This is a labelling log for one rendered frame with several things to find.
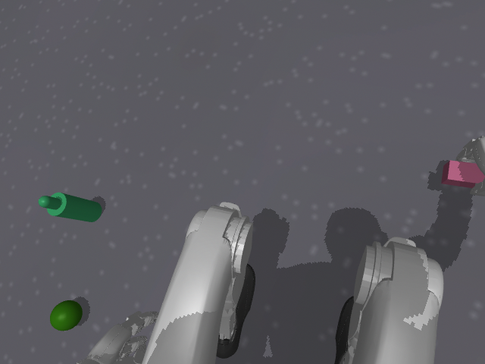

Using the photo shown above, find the left robot hand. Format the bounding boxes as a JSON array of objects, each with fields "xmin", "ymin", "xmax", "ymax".
[{"xmin": 86, "ymin": 311, "xmax": 158, "ymax": 364}]

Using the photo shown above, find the right robot foot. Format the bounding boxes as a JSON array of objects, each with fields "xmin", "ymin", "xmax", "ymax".
[{"xmin": 334, "ymin": 296, "xmax": 354, "ymax": 364}]

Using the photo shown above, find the left robot foot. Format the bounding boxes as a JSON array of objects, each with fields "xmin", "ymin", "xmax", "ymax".
[{"xmin": 216, "ymin": 264, "xmax": 255, "ymax": 359}]

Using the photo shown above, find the right robot hand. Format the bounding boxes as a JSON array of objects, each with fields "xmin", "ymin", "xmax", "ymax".
[{"xmin": 456, "ymin": 136, "xmax": 485, "ymax": 196}]

